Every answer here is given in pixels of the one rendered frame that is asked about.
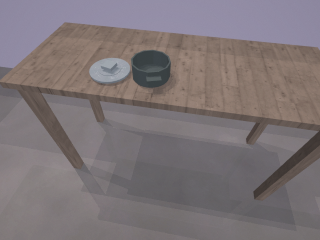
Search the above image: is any pot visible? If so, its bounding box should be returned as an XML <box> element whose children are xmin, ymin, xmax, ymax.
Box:
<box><xmin>131</xmin><ymin>50</ymin><xmax>171</xmax><ymax>88</ymax></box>

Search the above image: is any knob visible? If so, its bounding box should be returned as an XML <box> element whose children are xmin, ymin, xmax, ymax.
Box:
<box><xmin>101</xmin><ymin>60</ymin><xmax>118</xmax><ymax>72</ymax></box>

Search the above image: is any table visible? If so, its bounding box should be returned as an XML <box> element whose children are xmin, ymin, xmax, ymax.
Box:
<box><xmin>0</xmin><ymin>22</ymin><xmax>320</xmax><ymax>201</ymax></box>

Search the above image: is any lid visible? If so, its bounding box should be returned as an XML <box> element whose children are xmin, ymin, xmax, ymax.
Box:
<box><xmin>89</xmin><ymin>58</ymin><xmax>131</xmax><ymax>84</ymax></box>

